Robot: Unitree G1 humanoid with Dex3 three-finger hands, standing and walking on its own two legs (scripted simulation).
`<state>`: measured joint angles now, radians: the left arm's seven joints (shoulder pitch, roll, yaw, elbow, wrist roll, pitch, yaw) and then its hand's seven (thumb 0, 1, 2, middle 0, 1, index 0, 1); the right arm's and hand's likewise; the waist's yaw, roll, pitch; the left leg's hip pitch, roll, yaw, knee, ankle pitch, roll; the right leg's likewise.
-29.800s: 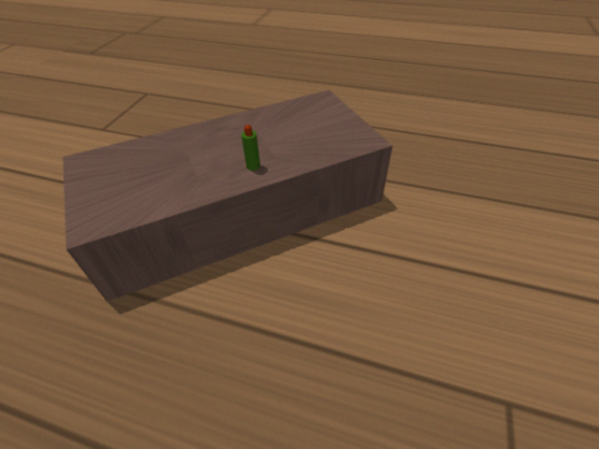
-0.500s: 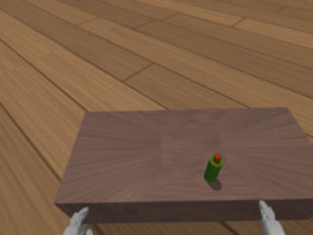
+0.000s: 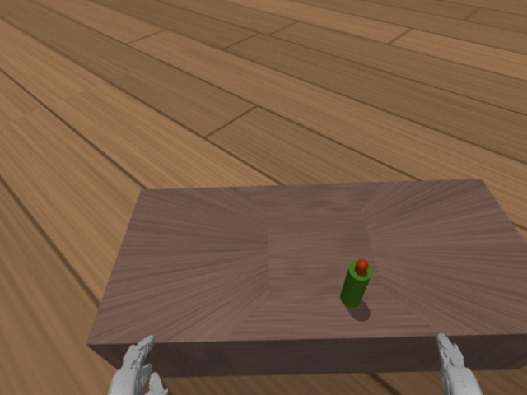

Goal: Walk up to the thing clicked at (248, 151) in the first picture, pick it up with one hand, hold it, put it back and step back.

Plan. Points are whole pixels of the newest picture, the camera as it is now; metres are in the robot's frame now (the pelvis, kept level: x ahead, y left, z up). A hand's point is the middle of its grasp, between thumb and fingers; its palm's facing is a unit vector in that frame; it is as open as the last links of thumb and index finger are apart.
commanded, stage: home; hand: right
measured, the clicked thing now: (356, 281) +0.48 -0.20 -0.30
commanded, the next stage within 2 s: stand in 0.88 s
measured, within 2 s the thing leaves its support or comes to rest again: neither
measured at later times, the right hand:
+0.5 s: hand out of the picture +0.18 -0.18 -0.06, palm faces +0.14 +0.95 -0.28, open 17.6 cm
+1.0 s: hand out of the picture +0.17 -0.18 -0.06, palm faces +0.14 +0.95 -0.28, open 17.5 cm
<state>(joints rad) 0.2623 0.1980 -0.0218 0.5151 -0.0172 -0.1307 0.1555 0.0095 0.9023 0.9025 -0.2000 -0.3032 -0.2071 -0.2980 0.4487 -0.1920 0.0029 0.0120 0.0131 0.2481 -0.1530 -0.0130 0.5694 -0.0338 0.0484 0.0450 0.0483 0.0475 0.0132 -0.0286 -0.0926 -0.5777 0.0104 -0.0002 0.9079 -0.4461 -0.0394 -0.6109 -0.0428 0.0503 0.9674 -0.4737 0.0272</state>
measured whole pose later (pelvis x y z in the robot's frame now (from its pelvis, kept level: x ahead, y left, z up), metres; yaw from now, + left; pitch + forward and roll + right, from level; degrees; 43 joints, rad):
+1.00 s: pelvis +0.00 +0.01 +0.00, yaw +0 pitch +7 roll +2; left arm 0.27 0.20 -0.02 0.51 -0.02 -0.12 0.16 0.01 0.90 0.90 -0.20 -0.30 -0.21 -0.30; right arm 0.45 -0.19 0.00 0.00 0.01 0.28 -0.15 -0.01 0.54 -0.05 0.05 0.05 0.05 0.05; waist 0.01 -0.03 -0.10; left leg -0.60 0.01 0.00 0.93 -0.45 -0.03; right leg -0.63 -0.04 0.05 0.98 -0.48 0.03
